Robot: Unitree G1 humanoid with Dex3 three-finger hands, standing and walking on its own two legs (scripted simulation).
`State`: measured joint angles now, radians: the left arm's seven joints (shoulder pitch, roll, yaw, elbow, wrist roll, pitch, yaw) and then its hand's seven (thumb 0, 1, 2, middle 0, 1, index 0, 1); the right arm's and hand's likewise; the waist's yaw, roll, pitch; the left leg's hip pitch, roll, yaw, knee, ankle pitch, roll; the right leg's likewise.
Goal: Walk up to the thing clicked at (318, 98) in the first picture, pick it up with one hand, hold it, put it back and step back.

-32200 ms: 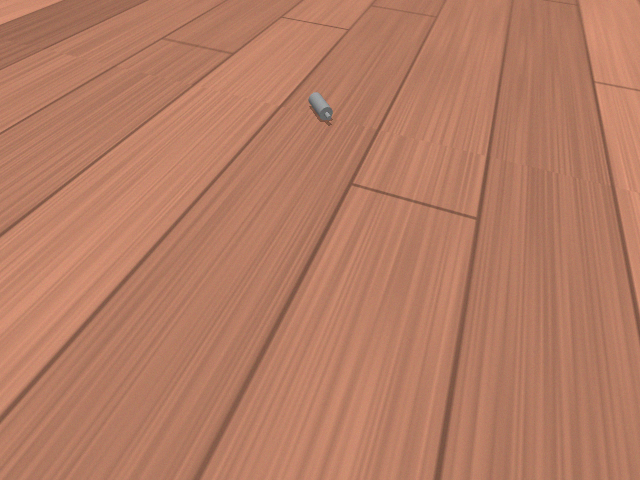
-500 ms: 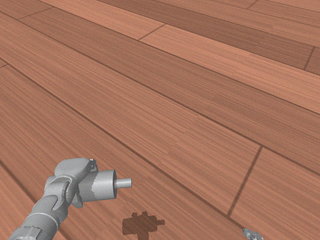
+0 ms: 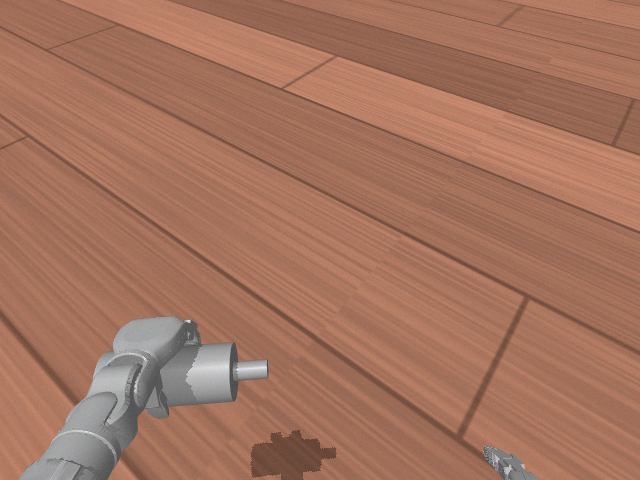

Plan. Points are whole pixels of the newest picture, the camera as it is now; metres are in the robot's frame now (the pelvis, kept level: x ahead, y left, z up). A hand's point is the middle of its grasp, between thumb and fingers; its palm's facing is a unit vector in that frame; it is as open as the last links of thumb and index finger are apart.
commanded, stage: hold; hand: left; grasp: from above
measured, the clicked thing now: (188, 374) +0.30 +0.19 -0.09
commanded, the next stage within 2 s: crouch in 0.86 s
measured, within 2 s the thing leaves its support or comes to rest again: neither
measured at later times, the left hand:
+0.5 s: hand (155, 382) +0.27 +0.22 -0.05, palm faces -0.49 -0.06 -0.87, open 10.9 cm
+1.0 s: hand (156, 378) +0.27 +0.22 -0.05, palm faces -0.48 -0.07 -0.87, open 11.0 cm
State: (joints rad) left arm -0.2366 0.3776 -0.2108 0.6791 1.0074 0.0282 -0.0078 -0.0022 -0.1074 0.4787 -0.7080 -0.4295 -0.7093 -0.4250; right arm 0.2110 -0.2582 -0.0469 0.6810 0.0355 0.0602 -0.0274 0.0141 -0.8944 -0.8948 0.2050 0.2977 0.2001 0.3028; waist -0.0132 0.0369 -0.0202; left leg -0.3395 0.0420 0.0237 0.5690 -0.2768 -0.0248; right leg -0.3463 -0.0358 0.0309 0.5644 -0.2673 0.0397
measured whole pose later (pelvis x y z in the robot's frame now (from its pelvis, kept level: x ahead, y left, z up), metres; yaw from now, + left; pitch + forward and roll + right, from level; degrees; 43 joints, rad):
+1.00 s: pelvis -0.01 +0.00 +0.00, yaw +0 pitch +0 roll +0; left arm -0.24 0.38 -0.22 0.66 1.00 0.03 -0.03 0.00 -0.13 0.51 -0.68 -0.49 -0.68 -0.49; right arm 0.18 -0.25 -0.03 0.68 0.04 0.06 -0.04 0.02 -0.90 -0.90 0.20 0.30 0.20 0.30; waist 0.00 0.04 0.01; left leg -0.28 0.04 0.03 0.51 -0.24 -0.02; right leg -0.29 -0.04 0.03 0.51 -0.23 0.04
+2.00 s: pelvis -0.06 +0.01 -0.26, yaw +0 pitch +36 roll -4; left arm -0.70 0.50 0.01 1.23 1.19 -0.10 0.36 0.00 -0.14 0.59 -0.60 -0.62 -0.60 -0.61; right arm 0.20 -0.22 -0.04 0.76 -0.09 -0.03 0.02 0.01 -0.89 -0.89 0.21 0.30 0.20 0.30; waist -0.16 0.04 -0.19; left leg -1.82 0.02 -0.08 1.82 -0.63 -0.02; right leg -1.77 -0.03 0.01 1.77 -0.62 0.06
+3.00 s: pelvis -0.08 +0.01 -0.41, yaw -4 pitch +36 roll -7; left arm -0.91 0.71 0.12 1.45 1.31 -0.22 0.42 0.00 -0.16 0.60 -0.62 -0.60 -0.62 -0.59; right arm 0.16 -0.26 0.02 0.76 -0.16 -0.07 0.13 0.01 -0.91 -0.90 0.21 0.30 0.20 0.30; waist -0.24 0.00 -0.07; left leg -2.27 0.00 -0.15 2.32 -0.68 -0.04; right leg -2.20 0.00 0.00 2.24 -0.67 0.07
